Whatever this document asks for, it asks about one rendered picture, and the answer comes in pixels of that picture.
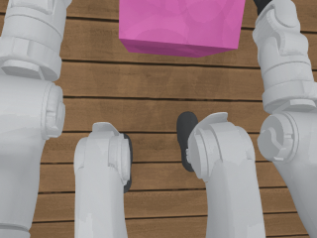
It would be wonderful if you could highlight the carton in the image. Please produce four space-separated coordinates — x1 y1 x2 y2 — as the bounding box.
119 0 246 58

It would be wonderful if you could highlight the right robot upper arm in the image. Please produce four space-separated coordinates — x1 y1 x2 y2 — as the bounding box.
257 111 317 238

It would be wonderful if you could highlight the left robot upper arm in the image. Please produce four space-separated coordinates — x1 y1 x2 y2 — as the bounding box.
0 73 65 238

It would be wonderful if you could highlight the robot left forearm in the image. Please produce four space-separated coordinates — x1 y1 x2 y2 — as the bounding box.
0 0 72 82

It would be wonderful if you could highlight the left robot shin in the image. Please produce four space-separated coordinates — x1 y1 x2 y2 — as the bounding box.
73 122 128 186

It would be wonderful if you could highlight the robot right hand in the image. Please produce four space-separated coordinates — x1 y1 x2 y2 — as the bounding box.
254 0 272 16

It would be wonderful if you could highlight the robot left foot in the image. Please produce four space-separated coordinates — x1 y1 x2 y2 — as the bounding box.
120 133 133 193

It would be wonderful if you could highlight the robot right forearm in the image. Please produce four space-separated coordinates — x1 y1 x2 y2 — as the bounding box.
252 0 317 115

